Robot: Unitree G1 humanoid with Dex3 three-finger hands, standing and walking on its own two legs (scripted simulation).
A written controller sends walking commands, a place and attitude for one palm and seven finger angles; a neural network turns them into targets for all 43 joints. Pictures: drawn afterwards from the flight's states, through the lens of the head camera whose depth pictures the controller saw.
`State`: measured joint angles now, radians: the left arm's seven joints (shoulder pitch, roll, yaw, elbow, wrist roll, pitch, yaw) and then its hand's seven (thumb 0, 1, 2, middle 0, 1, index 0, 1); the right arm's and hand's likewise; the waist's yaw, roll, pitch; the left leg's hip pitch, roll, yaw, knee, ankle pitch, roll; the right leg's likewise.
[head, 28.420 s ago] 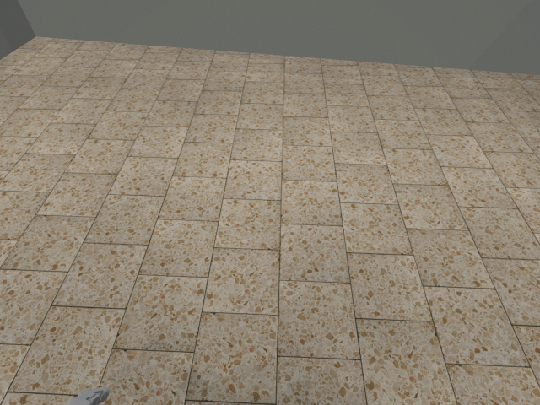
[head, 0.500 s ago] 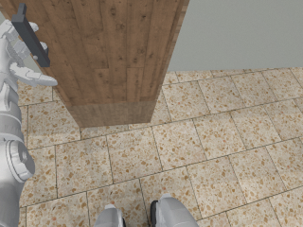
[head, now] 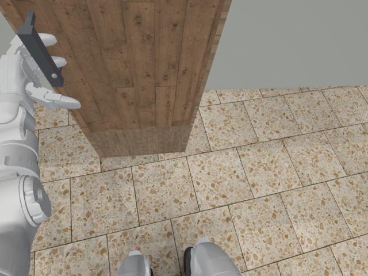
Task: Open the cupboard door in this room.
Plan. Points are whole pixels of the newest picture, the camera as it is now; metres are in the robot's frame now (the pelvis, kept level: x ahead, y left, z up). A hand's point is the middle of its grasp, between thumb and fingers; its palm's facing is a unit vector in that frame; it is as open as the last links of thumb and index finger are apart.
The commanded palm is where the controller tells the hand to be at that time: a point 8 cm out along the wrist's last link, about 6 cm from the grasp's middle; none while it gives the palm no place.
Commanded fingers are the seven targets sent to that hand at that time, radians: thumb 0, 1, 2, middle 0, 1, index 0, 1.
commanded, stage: slide the fingers in behind the handle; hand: left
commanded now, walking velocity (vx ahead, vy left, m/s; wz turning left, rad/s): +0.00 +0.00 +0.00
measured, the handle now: (45, 52) +0.57 +0.24 +0.07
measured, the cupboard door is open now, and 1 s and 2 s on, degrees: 1 2 36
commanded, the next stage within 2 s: close the thumb around the handle in 0.22 s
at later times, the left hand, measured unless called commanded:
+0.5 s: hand (54, 77) +0.51 +0.22 +0.07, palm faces +0.04 -1.00 -0.02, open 13.3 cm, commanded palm +0.49 +0.24 +0.07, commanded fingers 0.00 0.06 0.54 -0.34 -1.26 -0.34 -1.26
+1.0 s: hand (53, 76) +0.51 +0.22 +0.07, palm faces +0.02 -1.00 -0.02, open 5.8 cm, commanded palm +0.49 +0.25 +0.07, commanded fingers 0.00 0.90 0.90 -0.40 -1.35 -0.40 -1.35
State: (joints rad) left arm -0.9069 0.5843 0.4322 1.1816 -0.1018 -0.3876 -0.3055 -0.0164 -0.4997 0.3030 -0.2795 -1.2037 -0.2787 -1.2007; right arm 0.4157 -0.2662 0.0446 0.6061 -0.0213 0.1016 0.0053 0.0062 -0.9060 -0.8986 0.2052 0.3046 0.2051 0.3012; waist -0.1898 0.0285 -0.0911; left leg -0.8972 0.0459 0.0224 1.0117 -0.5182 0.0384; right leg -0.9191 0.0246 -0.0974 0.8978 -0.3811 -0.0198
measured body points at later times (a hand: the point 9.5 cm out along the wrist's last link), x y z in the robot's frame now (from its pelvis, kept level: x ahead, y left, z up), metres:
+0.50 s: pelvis +0.00 +0.00 +0.00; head +0.14 +0.03 +0.43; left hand +0.50 +0.27 +0.07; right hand -0.01 -0.26 -0.11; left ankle -0.03 +0.09 -0.68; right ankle +0.02 -0.11 -0.68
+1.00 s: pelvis -0.01 +0.00 +0.00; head +0.14 +0.03 +0.42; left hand +0.50 +0.27 +0.07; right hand -0.02 -0.27 -0.11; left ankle -0.03 +0.09 -0.68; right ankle +0.02 -0.11 -0.68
